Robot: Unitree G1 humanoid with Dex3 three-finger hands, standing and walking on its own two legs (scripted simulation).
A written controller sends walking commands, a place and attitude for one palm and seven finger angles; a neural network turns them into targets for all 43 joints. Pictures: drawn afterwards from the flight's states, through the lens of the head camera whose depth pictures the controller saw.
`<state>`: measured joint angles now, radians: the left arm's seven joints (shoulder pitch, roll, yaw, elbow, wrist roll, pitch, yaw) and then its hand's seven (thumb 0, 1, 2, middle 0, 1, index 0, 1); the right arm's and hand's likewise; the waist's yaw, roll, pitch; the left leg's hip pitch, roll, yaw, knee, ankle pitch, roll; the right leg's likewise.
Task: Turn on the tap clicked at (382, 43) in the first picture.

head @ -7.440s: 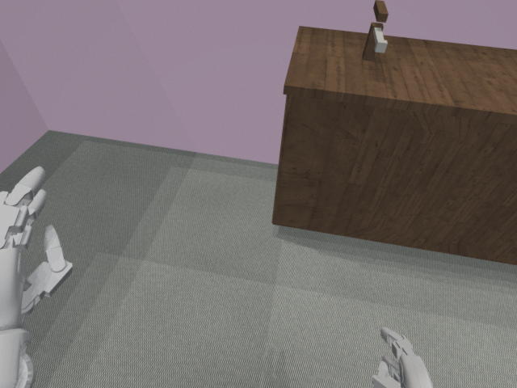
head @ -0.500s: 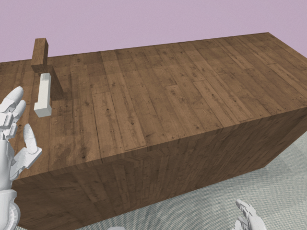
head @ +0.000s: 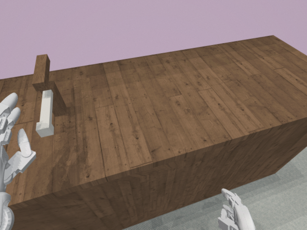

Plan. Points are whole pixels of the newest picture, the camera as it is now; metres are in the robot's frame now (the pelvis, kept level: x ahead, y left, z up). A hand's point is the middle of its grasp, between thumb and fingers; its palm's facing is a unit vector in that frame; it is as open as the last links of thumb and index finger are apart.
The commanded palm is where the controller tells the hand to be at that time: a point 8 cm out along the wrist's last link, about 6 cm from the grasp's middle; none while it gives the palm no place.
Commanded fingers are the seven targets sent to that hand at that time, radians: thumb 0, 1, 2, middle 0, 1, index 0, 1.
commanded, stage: come to a stop and stand still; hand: left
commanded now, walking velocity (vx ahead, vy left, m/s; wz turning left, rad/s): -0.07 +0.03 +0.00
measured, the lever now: (45, 128) +0.30 +0.29 +0.12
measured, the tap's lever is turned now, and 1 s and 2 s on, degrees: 0 0 0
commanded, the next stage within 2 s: look again from close up in 0.96 s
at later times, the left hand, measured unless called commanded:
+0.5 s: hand (28, 161) +0.21 +0.27 +0.14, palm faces +0.28 -0.87 -0.40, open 7.4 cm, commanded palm +0.16 +0.32 +0.18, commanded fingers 0.00 0.90 0.90 -0.20 -0.30 -0.20 -0.30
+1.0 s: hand (3, 148) +0.23 +0.33 +0.15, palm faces +0.39 -0.84 -0.36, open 7.4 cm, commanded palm +0.17 +0.35 +0.18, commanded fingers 0.00 0.90 0.90 -0.20 -0.30 -0.20 -0.30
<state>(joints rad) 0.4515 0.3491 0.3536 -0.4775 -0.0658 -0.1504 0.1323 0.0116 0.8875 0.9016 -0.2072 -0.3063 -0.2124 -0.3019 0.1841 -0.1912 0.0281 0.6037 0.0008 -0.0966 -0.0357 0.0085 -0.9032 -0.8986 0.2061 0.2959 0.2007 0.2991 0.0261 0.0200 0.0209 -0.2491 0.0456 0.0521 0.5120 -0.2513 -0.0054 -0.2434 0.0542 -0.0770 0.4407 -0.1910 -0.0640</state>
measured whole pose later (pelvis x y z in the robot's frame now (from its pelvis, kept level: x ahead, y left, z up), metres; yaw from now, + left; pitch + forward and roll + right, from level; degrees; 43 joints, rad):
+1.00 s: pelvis +0.01 +0.07 +0.00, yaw +1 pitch -1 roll -2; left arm 0.41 0.38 0.38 -0.48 -0.03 -0.20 0.10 0.01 0.89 0.90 -0.21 -0.31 -0.21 -0.30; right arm 0.17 -0.17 0.03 0.55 0.00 -0.13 -0.01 0.01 -0.90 -0.90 0.20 0.30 0.20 0.30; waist 0.03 -0.05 0.09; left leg -0.21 -0.04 0.08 0.48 -0.26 0.09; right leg -0.20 -0.03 -0.05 0.41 -0.19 0.03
